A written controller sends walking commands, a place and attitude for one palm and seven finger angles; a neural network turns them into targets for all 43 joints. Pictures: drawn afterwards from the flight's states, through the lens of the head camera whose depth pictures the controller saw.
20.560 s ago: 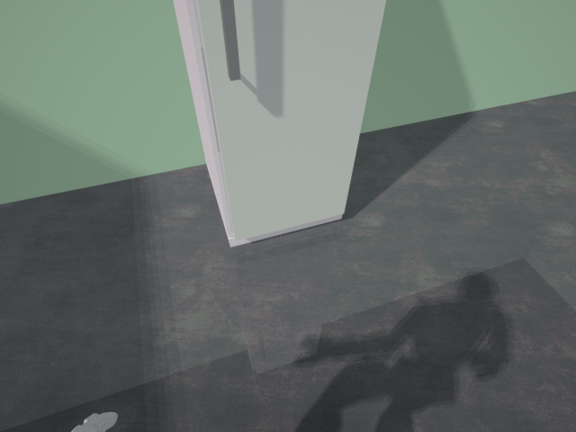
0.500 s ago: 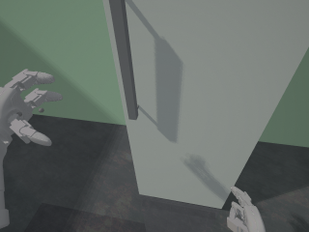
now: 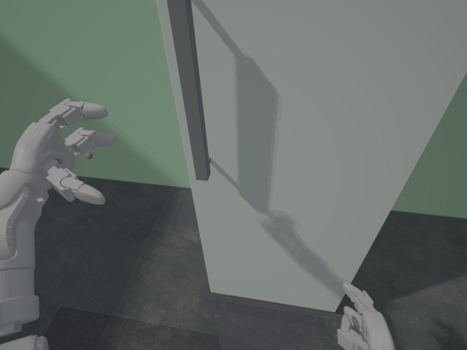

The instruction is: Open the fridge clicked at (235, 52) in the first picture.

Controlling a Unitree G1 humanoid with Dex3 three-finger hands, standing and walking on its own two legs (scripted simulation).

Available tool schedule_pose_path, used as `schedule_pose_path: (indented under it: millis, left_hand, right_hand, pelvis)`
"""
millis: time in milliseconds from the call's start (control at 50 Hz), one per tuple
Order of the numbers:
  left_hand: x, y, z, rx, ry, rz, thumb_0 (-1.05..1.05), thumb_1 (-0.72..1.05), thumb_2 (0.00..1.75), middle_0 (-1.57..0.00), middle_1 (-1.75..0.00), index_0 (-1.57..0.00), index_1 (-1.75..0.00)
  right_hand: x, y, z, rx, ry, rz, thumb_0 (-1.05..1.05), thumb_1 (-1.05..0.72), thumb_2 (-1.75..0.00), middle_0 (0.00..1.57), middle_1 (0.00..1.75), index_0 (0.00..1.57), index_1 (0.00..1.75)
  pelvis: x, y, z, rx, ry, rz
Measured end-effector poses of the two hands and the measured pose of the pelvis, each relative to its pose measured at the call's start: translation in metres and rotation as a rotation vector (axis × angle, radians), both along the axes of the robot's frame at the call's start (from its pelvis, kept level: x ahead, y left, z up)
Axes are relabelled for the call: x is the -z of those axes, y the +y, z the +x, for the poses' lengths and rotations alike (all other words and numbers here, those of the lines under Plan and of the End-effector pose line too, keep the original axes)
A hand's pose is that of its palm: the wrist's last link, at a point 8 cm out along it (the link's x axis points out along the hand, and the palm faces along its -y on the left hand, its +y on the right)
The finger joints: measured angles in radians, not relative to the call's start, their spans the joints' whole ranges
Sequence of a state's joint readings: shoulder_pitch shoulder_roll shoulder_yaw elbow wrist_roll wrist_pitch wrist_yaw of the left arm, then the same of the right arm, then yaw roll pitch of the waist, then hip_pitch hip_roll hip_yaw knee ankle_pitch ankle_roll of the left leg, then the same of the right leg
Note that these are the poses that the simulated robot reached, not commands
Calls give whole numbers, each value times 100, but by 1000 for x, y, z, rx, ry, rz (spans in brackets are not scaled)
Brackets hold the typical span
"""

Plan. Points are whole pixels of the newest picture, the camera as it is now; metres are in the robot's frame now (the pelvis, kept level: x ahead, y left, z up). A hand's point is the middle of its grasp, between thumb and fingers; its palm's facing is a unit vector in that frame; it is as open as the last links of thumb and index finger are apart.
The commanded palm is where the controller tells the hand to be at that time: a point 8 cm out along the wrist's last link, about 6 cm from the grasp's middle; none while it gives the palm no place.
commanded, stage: move the hooked fingers beside the handle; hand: left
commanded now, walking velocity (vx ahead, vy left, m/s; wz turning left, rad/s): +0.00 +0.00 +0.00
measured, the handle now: (197, 100) +0.49 +0.13 +0.22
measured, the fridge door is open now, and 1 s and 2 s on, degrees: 0 0 0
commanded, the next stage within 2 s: none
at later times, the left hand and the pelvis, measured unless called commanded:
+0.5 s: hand (119, 138) +0.36 +0.23 +0.22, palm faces +0.00 -1.00 -0.06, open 14.0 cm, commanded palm +0.33 +0.27 +0.22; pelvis +0.01 +0.00 +0.00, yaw -1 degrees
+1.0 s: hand (145, 122) +0.40 +0.19 +0.22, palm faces -0.03 -1.00 -0.05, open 14.0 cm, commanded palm +0.38 +0.25 +0.21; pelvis +0.01 -0.01 +0.00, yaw -1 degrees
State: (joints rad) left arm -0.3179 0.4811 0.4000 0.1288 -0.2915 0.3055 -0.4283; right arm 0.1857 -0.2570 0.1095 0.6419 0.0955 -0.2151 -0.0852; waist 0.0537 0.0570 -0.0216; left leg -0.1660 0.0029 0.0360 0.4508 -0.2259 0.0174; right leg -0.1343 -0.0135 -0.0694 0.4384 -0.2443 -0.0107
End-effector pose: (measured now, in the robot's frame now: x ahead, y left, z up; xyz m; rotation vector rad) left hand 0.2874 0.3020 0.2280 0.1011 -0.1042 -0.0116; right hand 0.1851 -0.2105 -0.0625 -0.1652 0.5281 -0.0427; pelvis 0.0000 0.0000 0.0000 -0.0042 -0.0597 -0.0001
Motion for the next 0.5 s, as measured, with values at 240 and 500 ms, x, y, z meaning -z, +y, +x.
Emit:
schedule_pose_path:
  millis: [240,500]
  left_hand:
    - [9,-6,18,-12,47,-15,-1,-51,30,-30,-120,-30,-120]
    - [7,-21,53,-13,63,-43,-1,-50,30,-30,-120,-30,-120]
  right_hand:
    - [8,-10,-8,24,51,-28,2,-90,-90,20,30,20,30]
    - [12,-20,-16,73,78,-13,2,-90,-90,20,30,20,30]
  pelvis:
    - [1,0,-1,-7,3,-1]
    - [0,-5,6,9,22,4]
